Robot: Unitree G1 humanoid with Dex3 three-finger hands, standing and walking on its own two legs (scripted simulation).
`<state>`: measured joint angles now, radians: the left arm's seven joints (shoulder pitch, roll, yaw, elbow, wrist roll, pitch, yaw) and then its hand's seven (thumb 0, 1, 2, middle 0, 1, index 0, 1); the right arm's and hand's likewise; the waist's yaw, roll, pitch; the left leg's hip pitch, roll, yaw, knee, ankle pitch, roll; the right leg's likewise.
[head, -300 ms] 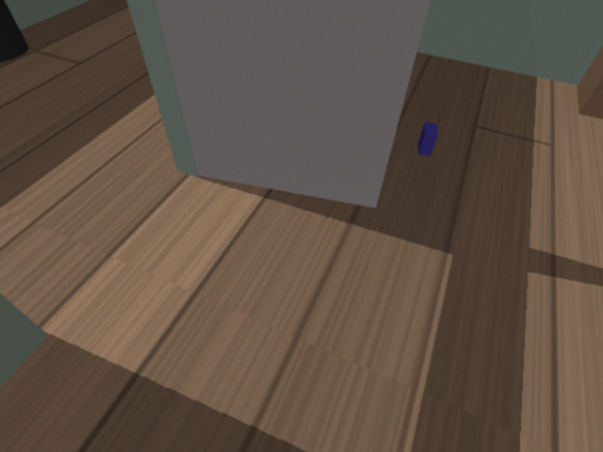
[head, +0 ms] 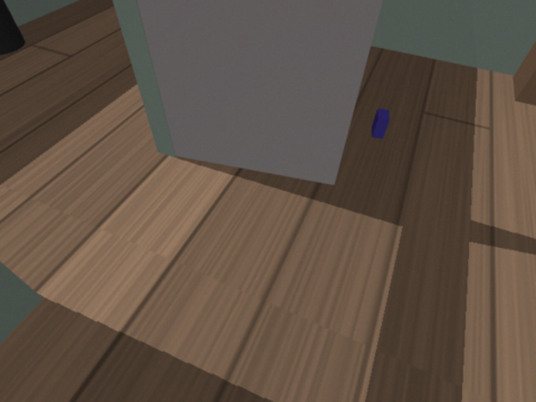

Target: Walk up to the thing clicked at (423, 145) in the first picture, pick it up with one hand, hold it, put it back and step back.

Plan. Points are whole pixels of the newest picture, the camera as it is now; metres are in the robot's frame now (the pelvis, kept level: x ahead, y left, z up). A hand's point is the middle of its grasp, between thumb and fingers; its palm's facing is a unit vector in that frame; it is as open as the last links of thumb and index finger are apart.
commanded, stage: stand
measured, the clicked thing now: (380, 123) +1.70 -0.67 -0.71
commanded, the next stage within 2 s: walk up in 0.82 s
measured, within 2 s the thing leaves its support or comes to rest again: neither
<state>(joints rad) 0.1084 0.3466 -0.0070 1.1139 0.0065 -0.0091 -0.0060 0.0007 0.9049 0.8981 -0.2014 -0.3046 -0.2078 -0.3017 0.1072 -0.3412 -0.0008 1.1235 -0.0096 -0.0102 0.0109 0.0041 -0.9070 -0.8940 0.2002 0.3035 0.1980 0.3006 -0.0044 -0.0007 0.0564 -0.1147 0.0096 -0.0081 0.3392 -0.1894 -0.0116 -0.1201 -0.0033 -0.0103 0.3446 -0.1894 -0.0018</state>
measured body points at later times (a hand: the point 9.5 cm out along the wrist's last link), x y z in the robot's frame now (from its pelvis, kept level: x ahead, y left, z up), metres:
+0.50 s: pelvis +0.00 +0.00 +0.00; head +0.02 +0.00 +0.45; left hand +0.08 +0.30 -0.13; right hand +0.08 -0.30 -0.13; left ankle +0.00 +0.13 -0.75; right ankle +0.00 -0.12 -0.75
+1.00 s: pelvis -0.01 -0.03 -0.01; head +0.05 -0.01 +0.44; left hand +0.08 +0.31 -0.12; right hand +0.08 -0.33 -0.14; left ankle +0.00 +0.13 -0.75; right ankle -0.02 -0.13 -0.74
